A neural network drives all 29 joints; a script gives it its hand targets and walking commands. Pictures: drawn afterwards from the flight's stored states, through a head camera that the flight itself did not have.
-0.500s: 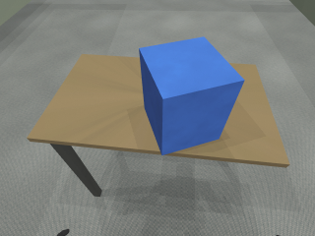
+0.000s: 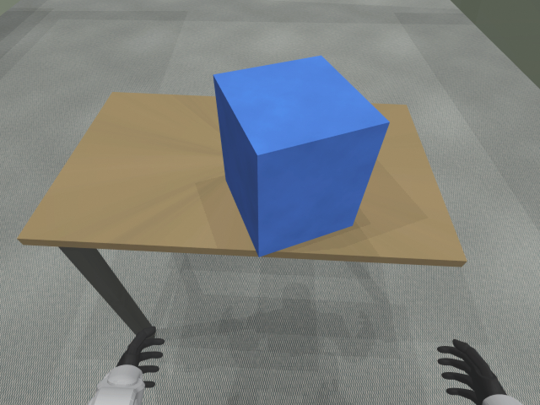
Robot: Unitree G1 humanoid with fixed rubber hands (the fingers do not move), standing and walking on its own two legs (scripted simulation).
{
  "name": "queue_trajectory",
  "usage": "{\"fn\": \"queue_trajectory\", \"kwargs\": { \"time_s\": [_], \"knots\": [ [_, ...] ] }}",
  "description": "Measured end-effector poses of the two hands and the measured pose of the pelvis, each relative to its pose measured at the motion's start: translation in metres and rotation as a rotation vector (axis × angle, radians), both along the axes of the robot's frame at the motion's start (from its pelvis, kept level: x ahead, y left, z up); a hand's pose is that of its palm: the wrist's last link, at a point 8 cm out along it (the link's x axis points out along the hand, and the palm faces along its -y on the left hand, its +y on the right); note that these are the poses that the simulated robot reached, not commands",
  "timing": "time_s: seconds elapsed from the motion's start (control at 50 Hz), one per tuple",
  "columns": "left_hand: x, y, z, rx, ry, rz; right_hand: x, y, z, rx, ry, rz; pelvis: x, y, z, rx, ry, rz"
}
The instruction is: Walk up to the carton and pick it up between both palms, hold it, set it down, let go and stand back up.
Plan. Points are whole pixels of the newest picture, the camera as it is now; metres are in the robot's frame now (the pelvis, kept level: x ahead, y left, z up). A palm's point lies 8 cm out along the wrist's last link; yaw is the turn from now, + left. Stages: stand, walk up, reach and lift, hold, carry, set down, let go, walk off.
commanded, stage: reach and lift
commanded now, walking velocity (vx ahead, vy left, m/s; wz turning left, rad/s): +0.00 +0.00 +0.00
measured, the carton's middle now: (289, 157) +0.50 +0.00 +0.07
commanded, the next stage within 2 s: none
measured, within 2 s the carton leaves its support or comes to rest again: neither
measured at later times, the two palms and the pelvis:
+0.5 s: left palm (123, 381) +0.15 +0.23 -0.04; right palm (486, 391) +0.15 -0.27 -0.04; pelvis -0.01 +0.00 +0.01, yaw -2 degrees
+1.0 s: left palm (160, 354) +0.18 +0.18 +0.00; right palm (503, 372) +0.17 -0.28 -0.01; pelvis +0.01 +0.00 +0.02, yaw -4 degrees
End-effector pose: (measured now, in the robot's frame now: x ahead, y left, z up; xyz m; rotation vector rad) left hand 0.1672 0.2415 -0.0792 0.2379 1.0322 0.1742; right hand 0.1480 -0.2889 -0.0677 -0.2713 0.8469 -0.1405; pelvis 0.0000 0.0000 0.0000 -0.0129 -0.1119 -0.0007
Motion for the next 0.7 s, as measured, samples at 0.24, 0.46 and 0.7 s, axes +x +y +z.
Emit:
{"fn": "queue_trajectory", "kwargs": {
  "time_s": [0.24,0.46,0.7],
  "knots": [
    [-0.032,0.003,0.014,0.007,-0.053,0.073,-0.01,-0.007,0.023,0.031,-0.038,0.027,-0.008,-0.006,0.008,0.019,0.003,-0.021],
    [-0.019,-0.007,0.037,-0.014,-0.185,0.077,-0.002,0.019,0.028,0.111,-0.099,0.037,-0.009,0.0,0.011,0.019,0.013,-0.027],
    [0.004,-0.035,0.061,-0.04,-0.344,0.059,0.009,0.009,0.049,0.144,-0.186,0.062,0.003,0.009,0.015,0.015,0.03,-0.054]
  ]
}}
